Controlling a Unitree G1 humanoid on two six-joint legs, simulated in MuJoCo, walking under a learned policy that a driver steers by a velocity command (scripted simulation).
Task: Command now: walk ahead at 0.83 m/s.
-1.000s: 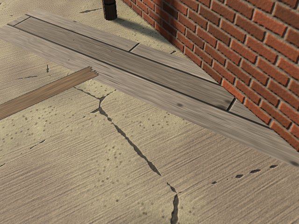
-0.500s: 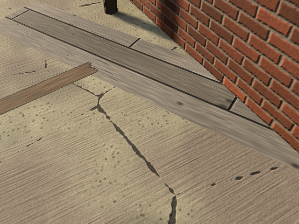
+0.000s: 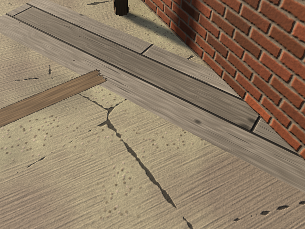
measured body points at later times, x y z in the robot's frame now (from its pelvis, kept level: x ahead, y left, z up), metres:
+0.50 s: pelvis +0.41 -0.01 +0.00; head +0.45 +0.00 +0.44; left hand +0.53 +0.26 -0.12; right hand +0.42 -0.27 -0.14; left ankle +0.18 +0.09 -0.61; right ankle +0.50 -0.09 -0.72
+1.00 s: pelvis +0.69 +0.07 +0.00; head +0.74 +0.10 +0.44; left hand +0.73 +0.37 -0.11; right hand +0.91 -0.14 -0.13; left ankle +0.77 +0.13 -0.72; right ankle +0.77 -0.08 -0.64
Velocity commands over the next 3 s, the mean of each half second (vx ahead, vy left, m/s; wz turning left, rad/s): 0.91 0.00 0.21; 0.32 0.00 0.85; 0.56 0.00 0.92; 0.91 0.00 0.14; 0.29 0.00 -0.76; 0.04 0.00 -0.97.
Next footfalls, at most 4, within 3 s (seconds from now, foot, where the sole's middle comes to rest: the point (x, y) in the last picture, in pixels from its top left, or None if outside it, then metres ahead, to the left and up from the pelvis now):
0.40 right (176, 219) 0.55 -0.09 -0.76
0.80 left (126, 166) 0.80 0.14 -0.76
1.36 right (146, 139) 0.97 0.05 -0.76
1.82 left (63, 149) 0.89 0.47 -0.76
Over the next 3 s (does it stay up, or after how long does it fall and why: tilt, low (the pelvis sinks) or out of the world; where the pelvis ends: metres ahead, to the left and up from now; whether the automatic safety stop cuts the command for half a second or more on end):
stays up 1.09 0.82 0.02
